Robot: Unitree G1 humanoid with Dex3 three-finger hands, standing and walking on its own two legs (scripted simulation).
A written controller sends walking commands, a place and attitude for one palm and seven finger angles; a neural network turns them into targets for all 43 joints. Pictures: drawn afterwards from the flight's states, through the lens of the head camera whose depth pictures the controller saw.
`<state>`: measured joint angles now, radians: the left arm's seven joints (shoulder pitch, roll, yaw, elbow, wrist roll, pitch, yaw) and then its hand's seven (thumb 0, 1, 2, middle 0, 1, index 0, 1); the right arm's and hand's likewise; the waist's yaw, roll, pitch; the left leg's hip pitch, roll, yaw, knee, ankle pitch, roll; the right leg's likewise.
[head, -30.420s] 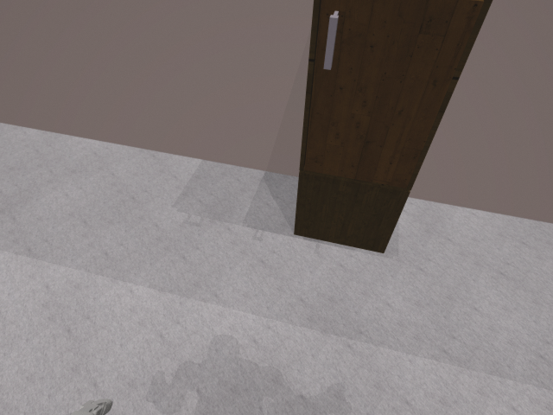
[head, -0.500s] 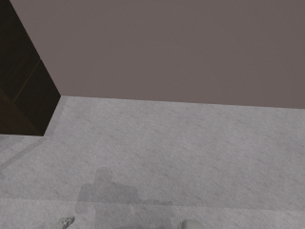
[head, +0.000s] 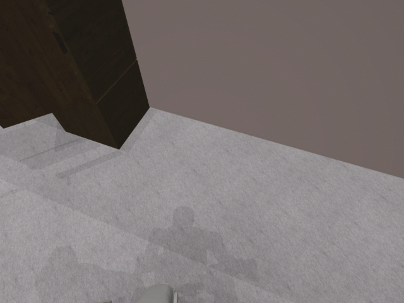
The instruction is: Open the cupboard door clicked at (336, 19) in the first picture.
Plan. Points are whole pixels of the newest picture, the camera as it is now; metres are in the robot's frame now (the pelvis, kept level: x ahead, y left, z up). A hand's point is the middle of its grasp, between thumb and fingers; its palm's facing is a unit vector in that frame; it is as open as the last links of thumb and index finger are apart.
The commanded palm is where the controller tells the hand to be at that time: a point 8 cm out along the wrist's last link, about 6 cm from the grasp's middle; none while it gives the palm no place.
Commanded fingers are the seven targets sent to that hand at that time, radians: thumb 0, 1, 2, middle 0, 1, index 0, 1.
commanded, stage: turn to face it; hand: left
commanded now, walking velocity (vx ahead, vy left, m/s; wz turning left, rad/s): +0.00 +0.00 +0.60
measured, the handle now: out of the picture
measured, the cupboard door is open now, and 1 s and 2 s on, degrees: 49 49 49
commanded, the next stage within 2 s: take the last steps up to it in 0.76 s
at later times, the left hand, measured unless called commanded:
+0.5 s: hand out of the picture +0.08 +0.25 -0.16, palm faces +0.27 -0.93 -0.24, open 7.4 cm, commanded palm none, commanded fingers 0.00 0.90 0.90 -0.20 -0.30 -0.20 -0.30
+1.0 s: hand out of the picture -0.03 +0.16 -0.16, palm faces +0.51 -0.82 -0.25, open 7.3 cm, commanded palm none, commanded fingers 0.00 0.90 0.90 -0.20 -0.30 -0.20 -0.30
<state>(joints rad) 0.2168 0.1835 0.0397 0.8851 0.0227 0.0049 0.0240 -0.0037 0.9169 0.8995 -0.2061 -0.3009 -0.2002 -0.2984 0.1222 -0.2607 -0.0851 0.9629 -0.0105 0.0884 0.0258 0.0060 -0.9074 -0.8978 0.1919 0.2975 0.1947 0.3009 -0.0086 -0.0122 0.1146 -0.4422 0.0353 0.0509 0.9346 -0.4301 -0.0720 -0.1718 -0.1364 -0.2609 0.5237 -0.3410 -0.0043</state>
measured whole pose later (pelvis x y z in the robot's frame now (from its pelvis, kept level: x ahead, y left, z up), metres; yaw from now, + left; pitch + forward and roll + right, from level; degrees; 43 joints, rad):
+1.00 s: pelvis +0.04 -0.02 +0.00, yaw +28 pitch +0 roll +2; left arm 0.29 0.17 0.04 0.97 0.02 -0.02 0.02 0.00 0.92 0.90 -0.20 -0.30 -0.20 -0.30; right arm 0.11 -0.23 -0.06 1.01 -0.01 0.07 0.01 0.01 -0.91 -0.90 0.19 0.30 0.19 0.30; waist 0.03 0.00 0.08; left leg -0.40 0.01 0.02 0.91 -0.43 -0.06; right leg -0.14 -0.08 -0.20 0.48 -0.33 -0.03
